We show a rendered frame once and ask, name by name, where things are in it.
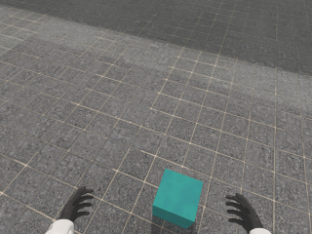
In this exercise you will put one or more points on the robot right hand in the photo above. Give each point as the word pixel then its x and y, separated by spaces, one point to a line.
pixel 249 218

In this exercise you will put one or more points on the left robot forearm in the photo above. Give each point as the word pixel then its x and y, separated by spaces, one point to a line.
pixel 61 226

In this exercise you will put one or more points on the robot left hand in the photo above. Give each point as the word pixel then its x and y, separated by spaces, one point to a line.
pixel 70 210

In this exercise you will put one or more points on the carton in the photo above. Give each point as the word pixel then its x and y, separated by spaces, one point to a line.
pixel 177 198

